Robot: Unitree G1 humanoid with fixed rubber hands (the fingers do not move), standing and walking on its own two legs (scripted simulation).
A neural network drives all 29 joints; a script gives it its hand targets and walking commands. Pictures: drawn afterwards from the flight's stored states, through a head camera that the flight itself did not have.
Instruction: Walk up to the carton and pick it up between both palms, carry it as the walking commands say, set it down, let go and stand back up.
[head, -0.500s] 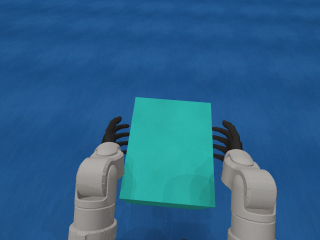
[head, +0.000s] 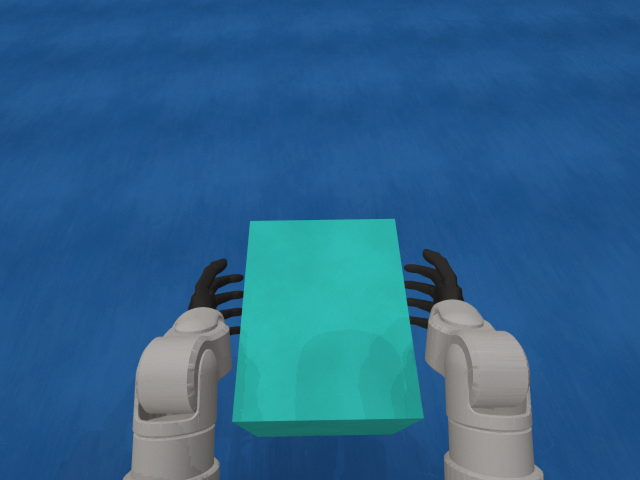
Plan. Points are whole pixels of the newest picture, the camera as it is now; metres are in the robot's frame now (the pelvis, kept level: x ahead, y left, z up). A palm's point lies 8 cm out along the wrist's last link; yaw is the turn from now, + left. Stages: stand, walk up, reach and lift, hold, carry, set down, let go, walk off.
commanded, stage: carry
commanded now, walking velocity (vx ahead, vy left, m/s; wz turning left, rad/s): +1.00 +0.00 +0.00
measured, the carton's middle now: (323, 331) +0.32 -0.01 -0.01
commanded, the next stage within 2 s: none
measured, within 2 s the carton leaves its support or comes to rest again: neither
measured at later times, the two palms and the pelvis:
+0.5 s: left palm (240, 84) +0.81 +0.14 +0.09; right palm (369, 74) +0.85 -0.12 +0.08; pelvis +0.55 -0.03 +0.01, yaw +8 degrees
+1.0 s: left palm out of the picture +1.39 +0.16 +0.10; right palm out of the picture +1.39 -0.10 +0.11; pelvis +1.10 +0.03 +0.02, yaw +1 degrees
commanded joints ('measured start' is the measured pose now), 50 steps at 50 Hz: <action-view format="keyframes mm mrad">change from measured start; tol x32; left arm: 1 -444 -1042 -552 -155 -347 -72 -230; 50 -404 -1053 -562 -136 -300 -98 -210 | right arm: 1 -332 1109 521 -108 366 -39 255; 50 -310 1039 501 -145 366 -65 276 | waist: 1 26 47 -404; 15 59 237 -344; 18 89 -295 -482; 50 33 181 -201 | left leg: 1 657 336 -525 -221 180 61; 11 522 186 -63 -353 588 -29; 15 447 166 -4 174 1008 -52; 18 -334 -89 -175 1167 -272 -77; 19 -363 7 -307 1233 -267 -60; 36 272 -119 126 -65 204 -45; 40 919 415 -807 -216 55 212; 50 469 200 -157 -348 260 17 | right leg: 1 -484 -48 63 -3 47 10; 15 269 169 -335 -750 348 -37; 18 726 -346 587 -944 208 -333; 20 604 -313 384 -845 581 -282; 27 337 -247 45 -1051 369 -172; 35 475 -119 -214 -849 1345 -74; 37 287 -71 -278 -399 1111 -45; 40 -487 67 34 297 -70 17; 50 -360 4 -164 -592 287 36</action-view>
